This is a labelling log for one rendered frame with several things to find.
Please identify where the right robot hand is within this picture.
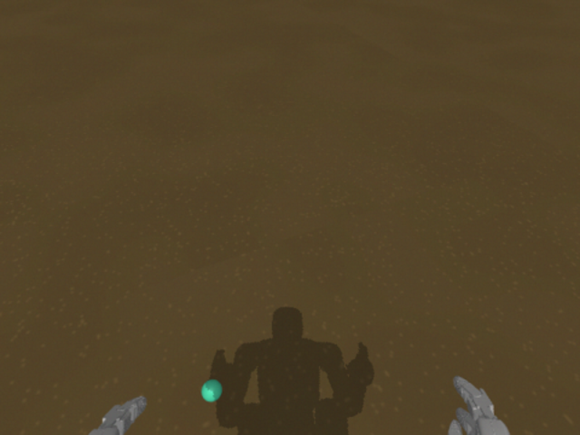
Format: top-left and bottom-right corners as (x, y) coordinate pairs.
(448, 376), (510, 435)

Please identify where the left robot hand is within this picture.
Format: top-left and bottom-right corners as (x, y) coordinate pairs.
(89, 396), (147, 435)

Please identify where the ball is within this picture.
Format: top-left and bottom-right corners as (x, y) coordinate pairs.
(201, 380), (222, 402)

